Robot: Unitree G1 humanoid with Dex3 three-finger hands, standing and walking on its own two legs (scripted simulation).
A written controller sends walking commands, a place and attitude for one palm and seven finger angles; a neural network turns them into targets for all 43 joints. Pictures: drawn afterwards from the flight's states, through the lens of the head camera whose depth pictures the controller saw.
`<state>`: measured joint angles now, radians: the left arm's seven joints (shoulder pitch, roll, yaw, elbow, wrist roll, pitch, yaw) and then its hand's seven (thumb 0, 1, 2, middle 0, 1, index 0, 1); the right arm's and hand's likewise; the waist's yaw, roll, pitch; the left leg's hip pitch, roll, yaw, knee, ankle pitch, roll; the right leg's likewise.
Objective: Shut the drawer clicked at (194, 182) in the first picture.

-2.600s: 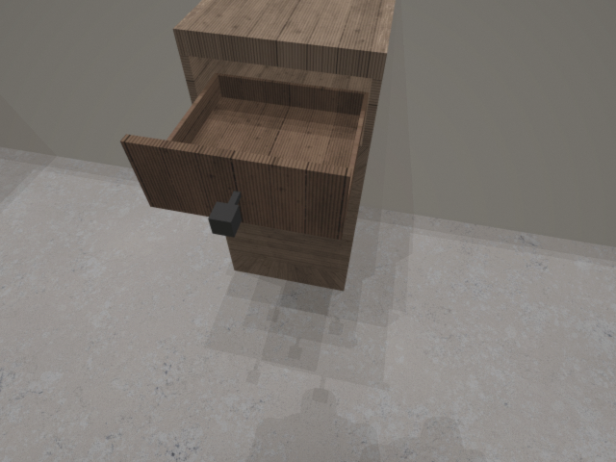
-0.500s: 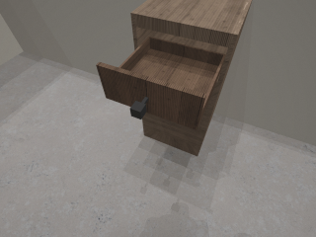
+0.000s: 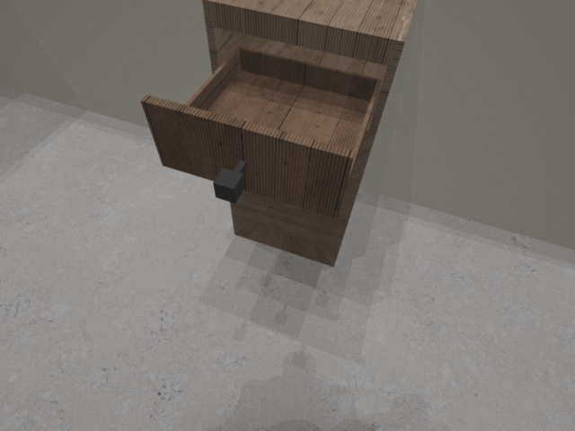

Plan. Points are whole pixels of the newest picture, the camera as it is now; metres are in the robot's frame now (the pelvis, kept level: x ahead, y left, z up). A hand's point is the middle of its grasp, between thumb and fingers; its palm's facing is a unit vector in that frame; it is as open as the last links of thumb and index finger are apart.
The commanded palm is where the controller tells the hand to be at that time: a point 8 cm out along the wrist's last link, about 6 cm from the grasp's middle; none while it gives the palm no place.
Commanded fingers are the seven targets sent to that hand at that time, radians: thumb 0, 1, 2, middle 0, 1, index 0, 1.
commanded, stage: turn to face it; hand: left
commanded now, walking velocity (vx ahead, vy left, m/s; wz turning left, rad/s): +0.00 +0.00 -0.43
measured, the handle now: (234, 177) +0.51 +0.14 +0.01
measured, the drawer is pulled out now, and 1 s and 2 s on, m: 0.30 0.30 0.30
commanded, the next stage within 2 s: take the last steps up to it in 0.44 s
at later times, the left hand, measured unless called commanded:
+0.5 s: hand out of the picture +0.08 +0.16 -0.16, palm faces -0.14 -0.96 -0.25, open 7.4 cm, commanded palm none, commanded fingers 0.00 0.90 0.90 -0.20 -0.30 -0.20 -0.30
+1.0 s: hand out of the picture +0.10 +0.11 -0.15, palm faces -0.14 -0.96 -0.23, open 7.3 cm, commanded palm none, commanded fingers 0.00 0.90 0.90 -0.20 -0.30 -0.20 -0.30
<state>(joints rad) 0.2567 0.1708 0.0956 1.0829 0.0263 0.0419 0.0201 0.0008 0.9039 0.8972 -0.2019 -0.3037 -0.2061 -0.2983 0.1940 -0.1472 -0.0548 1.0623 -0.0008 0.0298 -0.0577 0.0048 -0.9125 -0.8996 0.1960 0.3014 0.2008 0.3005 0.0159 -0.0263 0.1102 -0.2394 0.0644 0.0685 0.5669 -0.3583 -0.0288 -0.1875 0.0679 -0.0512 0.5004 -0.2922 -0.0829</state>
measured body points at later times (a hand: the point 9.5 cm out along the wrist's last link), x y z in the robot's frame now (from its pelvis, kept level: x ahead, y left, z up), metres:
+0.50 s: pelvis -0.02 -0.03 +0.00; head +0.05 -0.05 +0.45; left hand +0.09 +0.21 -0.14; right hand +0.01 -0.29 -0.15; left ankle +0.00 +0.10 -0.69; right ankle -0.04 -0.14 -0.73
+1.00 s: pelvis +0.05 -0.07 +0.01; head +0.09 -0.10 +0.46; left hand +0.11 +0.16 -0.14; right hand +0.00 -0.29 -0.16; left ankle +0.07 +0.07 -0.68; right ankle -0.03 -0.15 -0.73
